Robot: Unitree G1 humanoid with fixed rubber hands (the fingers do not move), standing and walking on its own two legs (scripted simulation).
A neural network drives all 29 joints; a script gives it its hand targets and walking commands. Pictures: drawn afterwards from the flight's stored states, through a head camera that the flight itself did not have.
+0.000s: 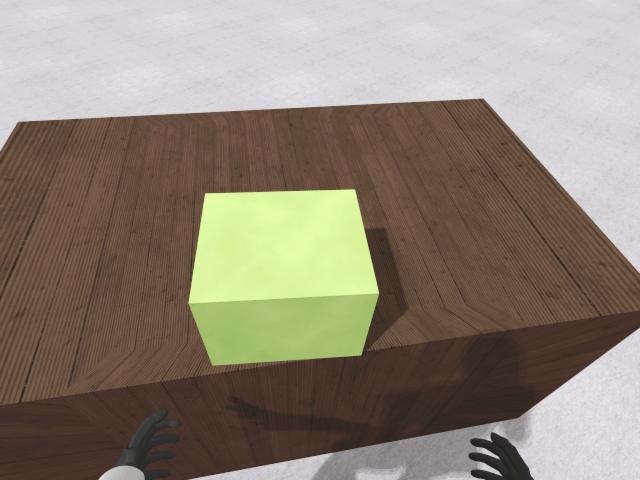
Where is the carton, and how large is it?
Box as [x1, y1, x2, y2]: [188, 189, 378, 365]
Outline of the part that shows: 354,189 205,193 188,303 212,365 361,354 378,295 378,290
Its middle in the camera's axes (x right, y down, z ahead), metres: -0.06 +0.05 +0.62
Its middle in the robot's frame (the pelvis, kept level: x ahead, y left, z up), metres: +0.42 +0.07 -0.03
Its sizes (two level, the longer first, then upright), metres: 0.239 0.203 0.181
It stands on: a pedestal, 0.66 m high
